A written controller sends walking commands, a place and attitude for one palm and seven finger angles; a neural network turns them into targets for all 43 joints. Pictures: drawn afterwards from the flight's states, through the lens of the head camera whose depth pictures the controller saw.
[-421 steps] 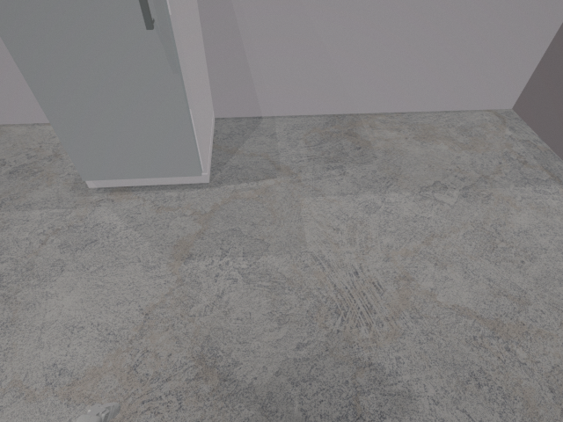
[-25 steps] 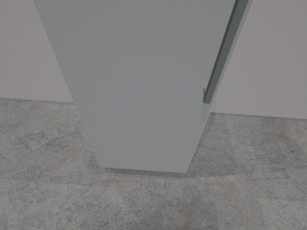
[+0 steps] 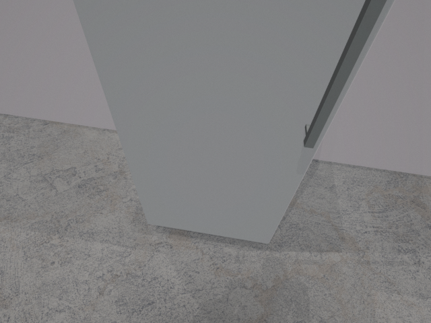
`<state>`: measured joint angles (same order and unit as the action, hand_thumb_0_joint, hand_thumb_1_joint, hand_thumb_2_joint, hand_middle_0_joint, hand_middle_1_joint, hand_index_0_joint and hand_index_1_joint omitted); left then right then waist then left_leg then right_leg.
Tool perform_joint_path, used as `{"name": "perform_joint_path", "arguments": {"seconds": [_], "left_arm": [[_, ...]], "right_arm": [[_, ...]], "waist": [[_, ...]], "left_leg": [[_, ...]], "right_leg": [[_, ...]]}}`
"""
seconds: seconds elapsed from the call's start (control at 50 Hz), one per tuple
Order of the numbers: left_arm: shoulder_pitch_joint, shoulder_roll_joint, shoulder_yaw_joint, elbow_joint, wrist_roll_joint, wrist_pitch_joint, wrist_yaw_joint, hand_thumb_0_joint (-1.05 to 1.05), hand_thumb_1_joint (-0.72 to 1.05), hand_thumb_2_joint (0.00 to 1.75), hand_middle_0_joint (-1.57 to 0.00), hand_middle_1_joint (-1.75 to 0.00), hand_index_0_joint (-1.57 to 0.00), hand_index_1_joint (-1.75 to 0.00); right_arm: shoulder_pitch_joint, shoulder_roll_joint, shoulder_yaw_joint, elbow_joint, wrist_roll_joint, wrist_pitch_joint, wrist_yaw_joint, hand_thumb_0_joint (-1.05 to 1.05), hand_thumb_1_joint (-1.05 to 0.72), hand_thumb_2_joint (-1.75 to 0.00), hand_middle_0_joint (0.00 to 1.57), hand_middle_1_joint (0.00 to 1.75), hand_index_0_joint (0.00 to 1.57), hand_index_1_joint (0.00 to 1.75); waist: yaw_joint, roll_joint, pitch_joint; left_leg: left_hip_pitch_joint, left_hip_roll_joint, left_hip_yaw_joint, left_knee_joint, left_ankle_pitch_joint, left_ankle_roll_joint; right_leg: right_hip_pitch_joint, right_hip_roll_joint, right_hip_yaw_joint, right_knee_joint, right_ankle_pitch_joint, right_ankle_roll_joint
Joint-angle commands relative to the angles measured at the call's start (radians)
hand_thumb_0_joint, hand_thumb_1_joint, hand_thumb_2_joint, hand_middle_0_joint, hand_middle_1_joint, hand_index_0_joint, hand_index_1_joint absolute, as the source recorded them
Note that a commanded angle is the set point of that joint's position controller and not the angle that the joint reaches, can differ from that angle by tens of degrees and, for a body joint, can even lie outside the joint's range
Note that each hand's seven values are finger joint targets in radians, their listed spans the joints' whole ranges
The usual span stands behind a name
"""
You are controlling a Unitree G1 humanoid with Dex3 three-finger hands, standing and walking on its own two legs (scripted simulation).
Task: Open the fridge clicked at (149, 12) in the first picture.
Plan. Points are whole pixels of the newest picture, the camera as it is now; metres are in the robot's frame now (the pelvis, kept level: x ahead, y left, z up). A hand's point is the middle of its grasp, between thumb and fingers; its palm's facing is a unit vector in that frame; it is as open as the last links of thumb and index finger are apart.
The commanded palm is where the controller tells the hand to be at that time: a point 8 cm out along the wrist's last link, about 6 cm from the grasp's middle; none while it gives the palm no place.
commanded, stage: come to a stop and stand still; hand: right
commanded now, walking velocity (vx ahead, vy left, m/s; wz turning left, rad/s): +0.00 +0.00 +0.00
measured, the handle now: (352, 38) +0.53 -0.17 +0.28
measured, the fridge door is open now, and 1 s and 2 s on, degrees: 0 0 0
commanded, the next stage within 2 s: look again from close up in 0.24 s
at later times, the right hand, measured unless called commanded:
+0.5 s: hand out of the picture +0.02 -0.16 -0.16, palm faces +0.03 +0.97 -0.24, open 7.3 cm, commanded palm none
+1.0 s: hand out of the picture +0.00 -0.17 -0.16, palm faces +0.03 +0.97 -0.23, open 7.4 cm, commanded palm none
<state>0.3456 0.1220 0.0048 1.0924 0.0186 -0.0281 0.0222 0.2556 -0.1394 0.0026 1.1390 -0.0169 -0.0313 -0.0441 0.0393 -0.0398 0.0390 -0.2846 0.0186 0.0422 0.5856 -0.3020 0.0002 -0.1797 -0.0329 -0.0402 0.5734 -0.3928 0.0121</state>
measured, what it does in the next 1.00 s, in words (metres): stands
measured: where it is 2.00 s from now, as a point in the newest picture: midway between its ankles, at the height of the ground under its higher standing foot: outside the picture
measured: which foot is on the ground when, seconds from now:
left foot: down 0.00-1.00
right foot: down 0.00-1.00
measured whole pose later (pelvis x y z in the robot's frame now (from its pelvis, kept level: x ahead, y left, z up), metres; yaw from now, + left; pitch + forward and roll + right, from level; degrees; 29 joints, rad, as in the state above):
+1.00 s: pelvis -0.02 +0.01 +0.01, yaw -1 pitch -2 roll -1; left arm 0.29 0.17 0.00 1.12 0.02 -0.02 0.03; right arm 0.25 -0.18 -0.01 1.10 -0.01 -0.02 -0.02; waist 0.00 -0.01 0.05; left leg -0.24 0.02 0.06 0.51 -0.24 0.02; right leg -0.12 -0.03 -0.03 0.46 -0.30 0.02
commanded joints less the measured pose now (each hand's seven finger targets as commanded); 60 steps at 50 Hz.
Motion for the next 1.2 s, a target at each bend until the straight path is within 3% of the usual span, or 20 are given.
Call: {"name": "perform_joint_path", "arguments": {"seconds": [0.0,0.04,0.08,0.14,0.26,0.34,0.44,0.54,0.58,0.68,0.74,1.18], "left_arm": [[0.075,0.090,0.002,-0.030,-0.001,-0.014,0.018,0.00,0.90,0.90,-0.20,-0.30,-0.20,-0.30],[0.072,0.092,0.002,-0.030,-0.003,-0.009,0.020,0.00,0.90,0.90,-0.20,-0.30,-0.20,-0.30],[0.066,0.091,0.003,-0.027,-0.002,-0.009,0.019,0.00,0.90,0.90,-0.20,-0.30,-0.20,-0.30],[0.049,0.096,0.003,-0.014,-0.002,-0.004,0.018,0.00,0.90,0.90,-0.20,-0.30,-0.20,-0.30],[0.028,0.101,0.005,-0.011,-0.002,-0.002,0.016,0.00,0.90,0.90,-0.20,-0.30,-0.20,-0.30],[0.013,0.110,0.002,-0.012,-0.001,0.002,0.014,0.00,0.90,0.90,-0.20,-0.30,-0.20,-0.30],[0.010,0.119,0.004,-0.008,-0.002,0.001,0.014,0.00,0.90,0.90,-0.20,-0.30,-0.20,-0.30],[0.005,0.127,0.004,-0.003,-0.003,-0.001,0.014,0.00,0.90,0.90,-0.20,-0.30,-0.20,-0.30],[0.006,0.129,0.004,-0.001,-0.004,0.000,0.013,0.00,0.90,0.90,-0.20,-0.30,-0.20,-0.30],[0.006,0.132,0.006,0.003,-0.004,0.000,0.012,0.00,0.90,0.90,-0.20,-0.30,-0.20,-0.30],[0.004,0.133,0.005,0.004,-0.002,0.003,0.011,0.00,0.90,0.90,-0.20,-0.30,-0.20,-0.30],[-0.025,0.181,0.009,-0.007,-0.002,-0.007,0.010,0.00,0.90,0.90,-0.20,-0.30,-0.20,-0.30]], "right_arm": [[0.058,-0.087,-0.019,-0.040,0.007,-0.010,-0.001,0.00,-0.90,-0.90,0.20,0.30,0.20,0.30],[0.056,-0.090,-0.019,-0.045,0.008,-0.008,-0.001,0.00,-0.90,-0.90,0.20,0.30,0.20,0.30],[0.058,-0.099,-0.022,-0.048,0.007,-0.010,0.000,0.00,-0.90,-0.90,0.20,0.30,0.20,0.30],[0.050,-0.107,-0.024,-0.056,0.007,-0.006,-0.001,0.00,-0.90,-0.90,0.20,0.30,0.20,0.30],[0.046,-0.124,-0.031,-0.073,0.004,-0.002,0.001,0.00,-0.90,-0.90,0.20,0.30,0.20,0.30],[0.043,-0.138,-0.033,-0.078,0.004,-0.001,0.005,0.00,-0.90,-0.90,0.20,0.30,0.20,0.30],[0.042,-0.150,-0.036,-0.079,0.005,-0.004,0.008,0.00,-0.90,-0.90,0.20,0.30,0.20,0.30],[0.038,-0.156,-0.037,-0.081,0.004,-0.002,0.009,0.00,-0.90,-0.90,0.20,0.30,0.20,0.30],[0.038,-0.155,-0.037,-0.081,0.004,-0.002,0.009,0.00,-0.90,-0.90,0.20,0.30,0.20,0.30],[0.036,-0.163,-0.037,-0.081,0.003,-0.002,0.010,0.00,-0.90,-0.90,0.20,0.30,0.20,0.30],[0.032,-0.163,-0.036,-0.081,0.005,0.002,0.012,0.00,-0.90,-0.90,0.20,0.30,0.20,0.30],[-0.004,-0.192,-0.040,-0.092,0.004,0.003,0.016,0.00,-0.90,-0.90,0.20,0.30,0.20,0.30]], "waist": [[-0.029,-0.024,0.000],[-0.027,0.049,0.004],[-0.027,0.062,-0.001],[-0.026,0.075,0.021],[-0.031,0.045,0.016],[-0.033,0.059,0.038],[-0.032,0.065,0.013],[-0.036,0.034,0.019],[-0.037,0.060,0.024],[-0.037,0.053,0.026],[-0.037,0.053,0.052],[-0.045,0.025,0.018]], "left_leg": [[0.093,0.069,-0.056,-0.031,0.321,0.050],[0.094,0.080,-0.065,-0.049,0.351,0.050],[0.107,0.089,-0.072,-0.049,0.416,0.049],[0.091,0.093,-0.077,-0.071,0.381,0.048],[0.102,0.091,-0.084,-0.096,0.324,0.051],[0.088,0.103,-0.104,-0.130,0.274,0.057],[0.098,0.107,-0.108,-0.148,0.267,0.059],[0.101,0.102,-0.105,-0.154,0.247,0.058],[0.102,0.102,-0.102,-0.161,0.230,0.057],[0.097,0.105,-0.104,-0.178,0.189,0.057],[0.067,0.104,-0.113,-0.201,0.099,0.058],[0.109,0.095,-0.087,-0.167,0.166,0.047]], "right_leg": [[-0.043,-0.088,0.069,-0.097,0.507,-0.034],[-0.037,-0.076,0.064,-0.114,0.416,-0.032],[-0.024,-0.062,0.057,-0.120,0.397,-0.029],[-0.013,-0.060,0.054,-0.143,0.342,-0.027],[0.000,-0.058,0.049,-0.170,0.301,-0.029],[-0.016,-0.050,0.044,-0.172,0.237,-0.026],[-0.004,-0.051,0.042,-0.172,0.234,-0.025],[-0.011,-0.056,0.046,-0.184,0.237,-0.025],[-0.019,-0.056,0.047,-0.184,0.225,-0.026],[-0.021,-0.054,0.048,-0.187,0.211,-0.026],[-0.036,-0.052,0.051,-0.195,0.173,-0.026],[-0.043,-0.072,0.082,-0.229,0.235,-0.035]]}}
